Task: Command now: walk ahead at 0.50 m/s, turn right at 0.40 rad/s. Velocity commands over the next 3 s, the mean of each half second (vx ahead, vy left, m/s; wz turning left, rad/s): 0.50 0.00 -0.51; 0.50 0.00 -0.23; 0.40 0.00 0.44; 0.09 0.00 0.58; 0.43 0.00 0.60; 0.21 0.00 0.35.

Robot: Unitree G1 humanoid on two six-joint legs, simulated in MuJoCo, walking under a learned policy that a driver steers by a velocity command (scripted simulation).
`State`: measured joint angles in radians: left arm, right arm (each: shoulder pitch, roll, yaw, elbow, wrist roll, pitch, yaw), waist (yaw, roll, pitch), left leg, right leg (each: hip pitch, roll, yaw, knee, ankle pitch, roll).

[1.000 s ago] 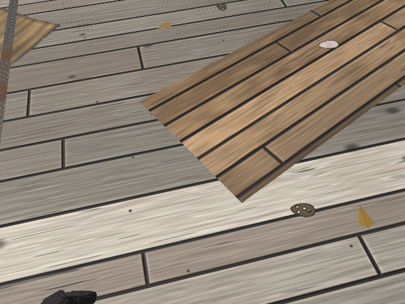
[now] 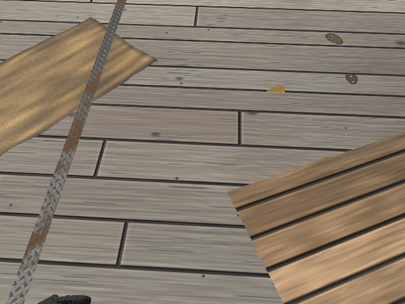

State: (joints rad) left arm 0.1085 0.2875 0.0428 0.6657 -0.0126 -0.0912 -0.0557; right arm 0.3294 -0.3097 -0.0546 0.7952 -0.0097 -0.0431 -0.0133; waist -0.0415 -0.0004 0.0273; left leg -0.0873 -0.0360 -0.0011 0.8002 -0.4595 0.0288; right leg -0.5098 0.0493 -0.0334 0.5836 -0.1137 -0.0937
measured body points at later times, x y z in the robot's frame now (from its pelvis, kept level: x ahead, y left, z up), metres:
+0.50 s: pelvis +0.29 +0.02 +0.01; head +0.32 +0.02 +0.46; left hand +0.42 +0.28 -0.11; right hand +0.43 -0.28 -0.06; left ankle +0.40 +0.11 -0.72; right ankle +0.13 -0.07 -0.66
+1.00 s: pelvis +0.52 -0.12 +0.01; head +0.55 -0.14 +0.46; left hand +0.81 +0.02 -0.06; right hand +0.42 -0.38 -0.12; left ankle +0.44 +0.08 -0.64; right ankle +0.55 -0.24 -0.72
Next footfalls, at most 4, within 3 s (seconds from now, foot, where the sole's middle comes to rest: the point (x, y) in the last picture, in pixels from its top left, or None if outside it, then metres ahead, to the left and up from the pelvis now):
0.42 left None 0.44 0.10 -0.75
0.92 right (283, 259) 0.58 -0.26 -0.75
1.42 left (227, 175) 0.93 -0.10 -0.75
1.94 right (288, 187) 0.87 -0.33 -0.75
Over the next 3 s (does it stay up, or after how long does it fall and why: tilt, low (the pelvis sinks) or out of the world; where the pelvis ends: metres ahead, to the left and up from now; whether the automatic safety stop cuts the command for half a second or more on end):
stays up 1.19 0.00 0.01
